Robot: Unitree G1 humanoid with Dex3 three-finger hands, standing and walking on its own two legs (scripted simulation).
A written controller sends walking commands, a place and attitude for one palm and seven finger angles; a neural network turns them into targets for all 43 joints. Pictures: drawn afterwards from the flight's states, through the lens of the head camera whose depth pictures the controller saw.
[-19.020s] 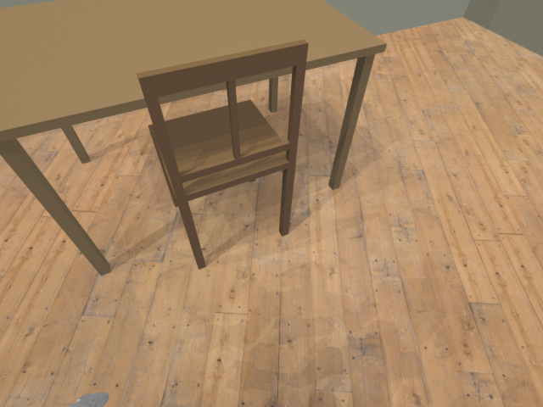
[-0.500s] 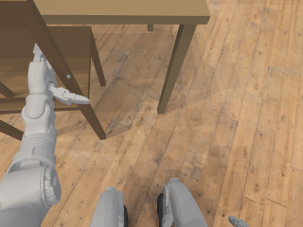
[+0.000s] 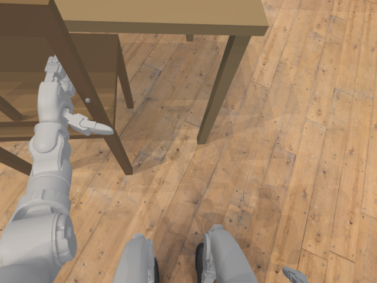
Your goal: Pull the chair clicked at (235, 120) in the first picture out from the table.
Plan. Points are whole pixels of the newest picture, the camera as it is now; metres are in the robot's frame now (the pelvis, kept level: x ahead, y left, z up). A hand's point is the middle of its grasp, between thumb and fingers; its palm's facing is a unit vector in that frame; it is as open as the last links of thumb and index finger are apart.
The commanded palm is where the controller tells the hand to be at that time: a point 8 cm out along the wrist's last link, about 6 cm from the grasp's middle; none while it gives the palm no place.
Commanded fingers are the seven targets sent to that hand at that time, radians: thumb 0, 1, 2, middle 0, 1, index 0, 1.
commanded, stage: hook a spindle and tug to test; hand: left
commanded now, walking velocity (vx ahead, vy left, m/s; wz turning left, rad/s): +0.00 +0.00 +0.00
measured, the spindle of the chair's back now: out of the picture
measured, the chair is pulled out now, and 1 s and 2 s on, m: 0.00 0.01 0.07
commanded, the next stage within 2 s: step backward, pulling the chair out in 1.34 s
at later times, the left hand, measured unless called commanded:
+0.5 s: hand (91, 98) +0.48 +0.18 +0.02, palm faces +0.05 -1.00 -0.02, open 9.8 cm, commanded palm +0.45 +0.21 +0.03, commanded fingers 0.00 0.56 0.76 -0.50 -1.45 -0.50 -1.45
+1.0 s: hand (91, 101) +0.47 +0.18 +0.02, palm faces +0.04 -1.00 -0.02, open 5.8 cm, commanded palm +0.43 +0.22 +0.03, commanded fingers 0.00 0.90 0.90 -0.50 -1.45 -0.50 -1.45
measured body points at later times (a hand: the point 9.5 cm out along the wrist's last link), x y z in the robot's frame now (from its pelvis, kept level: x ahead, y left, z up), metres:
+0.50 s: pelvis +0.00 +0.00 +0.00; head +0.16 +0.02 +0.42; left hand +0.47 +0.24 +0.03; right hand +0.06 -0.26 -0.12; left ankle +0.01 +0.09 -0.62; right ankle +0.05 -0.13 -0.62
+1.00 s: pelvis +0.02 +0.00 +0.01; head +0.17 +0.02 +0.43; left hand +0.47 +0.23 +0.03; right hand +0.08 -0.26 -0.11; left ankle +0.01 +0.09 -0.62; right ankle +0.05 -0.13 -0.62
